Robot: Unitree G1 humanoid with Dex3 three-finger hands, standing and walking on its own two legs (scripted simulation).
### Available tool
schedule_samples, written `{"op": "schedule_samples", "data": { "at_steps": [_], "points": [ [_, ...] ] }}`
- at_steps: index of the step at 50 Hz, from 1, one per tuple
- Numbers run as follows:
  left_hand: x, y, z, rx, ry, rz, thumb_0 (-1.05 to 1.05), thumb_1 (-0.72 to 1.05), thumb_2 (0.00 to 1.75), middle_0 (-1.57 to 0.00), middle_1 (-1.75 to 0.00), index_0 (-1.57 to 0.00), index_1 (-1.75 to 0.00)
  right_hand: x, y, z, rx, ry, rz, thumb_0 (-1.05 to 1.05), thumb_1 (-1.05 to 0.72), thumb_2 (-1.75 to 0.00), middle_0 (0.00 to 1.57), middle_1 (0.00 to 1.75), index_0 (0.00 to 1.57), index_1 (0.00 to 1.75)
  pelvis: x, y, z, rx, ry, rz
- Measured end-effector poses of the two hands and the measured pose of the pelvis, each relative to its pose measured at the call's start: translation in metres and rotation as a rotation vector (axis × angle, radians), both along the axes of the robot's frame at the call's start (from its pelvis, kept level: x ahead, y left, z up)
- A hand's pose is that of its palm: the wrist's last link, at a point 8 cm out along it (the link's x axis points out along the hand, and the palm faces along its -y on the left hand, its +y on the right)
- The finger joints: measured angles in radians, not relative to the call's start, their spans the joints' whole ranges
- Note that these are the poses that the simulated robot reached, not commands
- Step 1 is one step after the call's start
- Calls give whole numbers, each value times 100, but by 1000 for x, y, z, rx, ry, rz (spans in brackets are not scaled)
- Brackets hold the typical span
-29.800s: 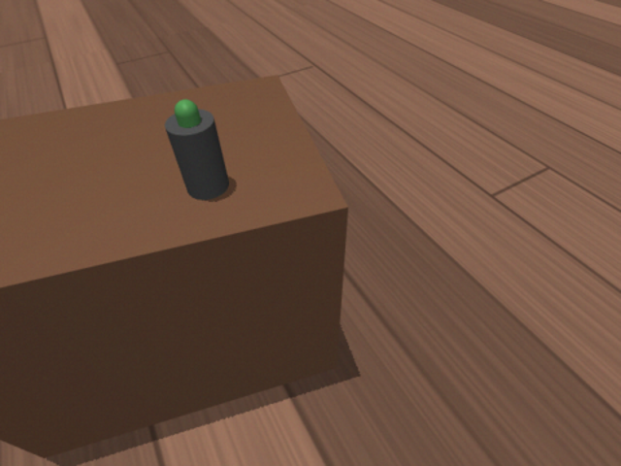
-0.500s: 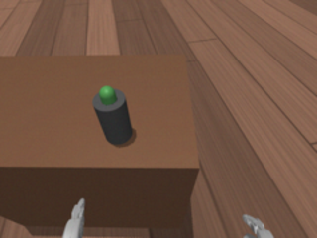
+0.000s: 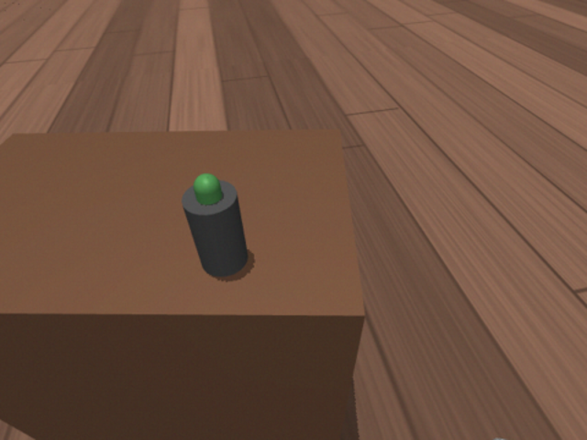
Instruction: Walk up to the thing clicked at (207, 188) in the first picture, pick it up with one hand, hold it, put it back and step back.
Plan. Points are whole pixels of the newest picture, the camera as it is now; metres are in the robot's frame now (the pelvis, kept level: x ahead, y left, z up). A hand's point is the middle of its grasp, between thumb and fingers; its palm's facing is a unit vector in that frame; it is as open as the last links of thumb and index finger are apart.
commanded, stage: home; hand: left
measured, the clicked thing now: (215, 221) +0.46 +0.14 +0.07
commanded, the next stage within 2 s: stand in 1.52 s
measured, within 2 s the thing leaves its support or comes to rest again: neither
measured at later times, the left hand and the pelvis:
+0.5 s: hand out of the picture +0.00 +0.26 -0.15, palm faces -0.06 -0.94 -0.35, open 17.5 cm; pelvis -0.02 +0.00 +0.01, yaw +0 degrees
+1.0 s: hand out of the picture +0.07 +0.26 -0.14, palm faces -0.04 -0.93 -0.36, open 17.5 cm; pelvis +0.00 +0.00 +0.01, yaw +0 degrees
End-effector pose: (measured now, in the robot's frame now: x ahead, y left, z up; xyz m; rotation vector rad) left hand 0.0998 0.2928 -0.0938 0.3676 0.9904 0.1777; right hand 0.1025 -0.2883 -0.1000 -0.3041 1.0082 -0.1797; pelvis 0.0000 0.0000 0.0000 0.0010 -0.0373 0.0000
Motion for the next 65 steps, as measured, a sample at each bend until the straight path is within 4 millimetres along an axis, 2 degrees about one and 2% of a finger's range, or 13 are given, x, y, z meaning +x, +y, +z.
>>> {"op": "schedule_samples", "data": {
  "at_steps": [4, 10, 14, 19, 27, 38, 47, 57, 65],
  "points": [
    [-33, 13, -2, 21, 87, 26, -1, -54, 6, -6, -5, -6, -5, -23, -7, -4, -8, 71, -5, 1, -90, -90, 20, 30, 20, 30, -10, 1, 3, -1, -8, 2],
    [-76, 18, -9, 16, 206, 51, -1, -54, 5, -5, -5, -6, -5, -59, -8, -11, 0, 177, -17, 1, -90, -90, 20, 30, 20, 30, -22, 1, 6, -1, -12, 3],
    [-94, 16, -13, 3, 257, 65, -1, -55, 5, -5, -5, -6, -5, -78, -7, -14, 7, 232, -25, 1, -90, -90, 20, 30, 20, 30, -26, 1, 7, -2, -9, 4],
    [-103, 13, -18, -14, 291, 74, 0, -55, 5, -6, -5, -6, -5, -93, -6, -16, 7, 276, -37, 1, -90, -90, 20, 30, 20, 30, -28, 2, 7, -2, -2, 3],
    [-93, 11, -20, -26, 287, 77, 0, -54, 5, -6, -5, -6, -5, -92, -7, -14, -2, 282, -51, 1, -90, -90, 20, 30, 20, 30, -23, 3, 7, -3, -1, 0],
    [-58, 9, -16, -29, 233, 66, 0, -54, 5, -6, -5, -6, -5, -60, -5, -12, -4, 230, -35, 1, -90, -90, 20, 30, 20, 30, -13, 3, 9, 0, 5, 3],
    [-40, 8, -13, -22, 233, 68, 0, -55, 5, -6, -5, -6, -5, -39, -5, -13, 1, 223, -28, 0, -90, -90, 20, 30, 20, 30, -2, 2, 10, 0, 12, 3],
    [-26, 4, -10, -20, 208, 70, 0, -55, 5, -6, -5, -6, -5, -24, -8, -11, -2, 198, -31, 0, -90, -90, 20, 30, 20, 30, 5, -1, 10, 1, 1, 3],
    [-26, 0, -11, -29, 201, 71, 0, -54, 5, -6, -5, -6, -5, -26, -12, -9, -6, 198, -34, 0, -90, -90, 20, 30, 20, 30, 3, -3, 11, -2, -4, 4]
  ]
}}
